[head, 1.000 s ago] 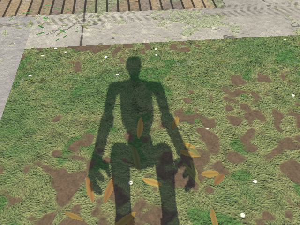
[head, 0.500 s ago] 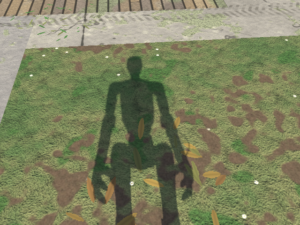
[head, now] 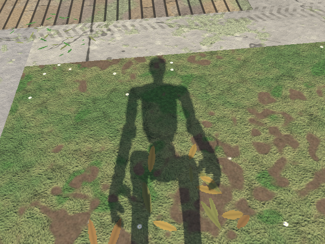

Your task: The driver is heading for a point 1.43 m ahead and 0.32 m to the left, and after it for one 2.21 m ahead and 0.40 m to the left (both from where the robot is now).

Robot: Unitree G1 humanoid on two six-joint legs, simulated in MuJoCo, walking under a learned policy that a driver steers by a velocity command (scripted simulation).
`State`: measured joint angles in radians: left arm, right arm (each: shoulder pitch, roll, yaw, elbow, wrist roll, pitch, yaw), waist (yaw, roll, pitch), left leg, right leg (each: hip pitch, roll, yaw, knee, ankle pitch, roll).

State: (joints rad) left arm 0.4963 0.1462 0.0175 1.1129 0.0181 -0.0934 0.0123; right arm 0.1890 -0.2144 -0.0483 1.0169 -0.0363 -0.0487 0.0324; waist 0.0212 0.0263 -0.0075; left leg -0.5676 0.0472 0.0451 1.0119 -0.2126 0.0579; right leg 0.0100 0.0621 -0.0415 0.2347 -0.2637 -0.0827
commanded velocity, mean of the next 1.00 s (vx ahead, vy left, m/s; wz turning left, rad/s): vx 0.49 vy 0.00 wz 0.05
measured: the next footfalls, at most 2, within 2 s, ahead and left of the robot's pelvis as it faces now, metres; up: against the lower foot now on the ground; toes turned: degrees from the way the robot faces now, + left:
left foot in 0.24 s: +0.30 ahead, +0.08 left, +0.00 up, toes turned +4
right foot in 0.78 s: +0.62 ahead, -0.08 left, +0.00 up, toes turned -4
